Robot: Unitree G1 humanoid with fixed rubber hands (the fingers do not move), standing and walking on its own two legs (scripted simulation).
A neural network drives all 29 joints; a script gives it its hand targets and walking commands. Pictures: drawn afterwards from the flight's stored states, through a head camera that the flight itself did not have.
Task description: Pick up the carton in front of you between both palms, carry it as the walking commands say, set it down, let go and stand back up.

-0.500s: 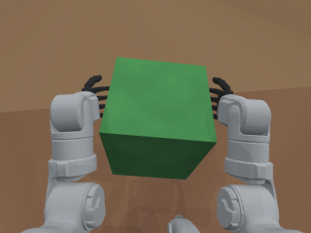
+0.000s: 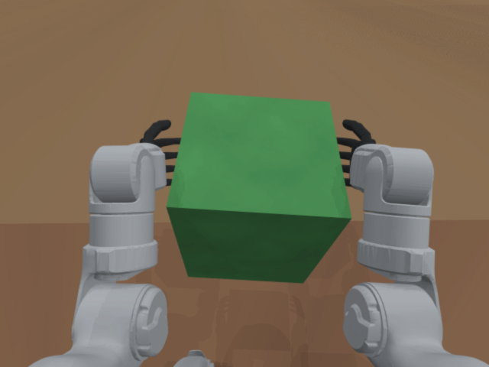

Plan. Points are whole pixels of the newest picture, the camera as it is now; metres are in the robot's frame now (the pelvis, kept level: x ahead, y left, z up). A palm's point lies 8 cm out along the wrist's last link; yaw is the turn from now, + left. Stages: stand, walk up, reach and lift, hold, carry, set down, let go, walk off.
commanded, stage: carry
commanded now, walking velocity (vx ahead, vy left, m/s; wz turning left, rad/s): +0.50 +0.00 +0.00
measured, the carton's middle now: (252, 197) +0.39 +0.02 +0.09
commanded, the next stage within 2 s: none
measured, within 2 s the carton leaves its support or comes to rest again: neither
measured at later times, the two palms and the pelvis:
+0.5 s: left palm (201, 45) +0.69 +0.14 +0.21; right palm (346, 54) +0.69 -0.16 +0.20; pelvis +0.31 -0.01 +0.02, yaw +0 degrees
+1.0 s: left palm out of the picture +0.99 +0.15 +0.22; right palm out of the picture +0.98 -0.14 +0.21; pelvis +0.61 +0.02 +0.06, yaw -1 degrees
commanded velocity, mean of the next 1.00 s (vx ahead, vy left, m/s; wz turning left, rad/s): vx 0.50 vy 0.00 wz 0.00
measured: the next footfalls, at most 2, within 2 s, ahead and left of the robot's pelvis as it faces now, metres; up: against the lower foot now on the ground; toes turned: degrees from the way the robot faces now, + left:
left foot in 0.04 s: +0.22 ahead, +0.11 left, +0.03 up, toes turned +7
right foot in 0.46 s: +0.47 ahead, -0.10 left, +0.05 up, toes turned -7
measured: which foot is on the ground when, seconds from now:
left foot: up 0.00-0.02, down 0.04-0.46, up 0.48-0.86, down 0.88-1.00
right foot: down 0.00-0.08, up 0.10-0.44, down 0.46-0.92, up 0.94-1.00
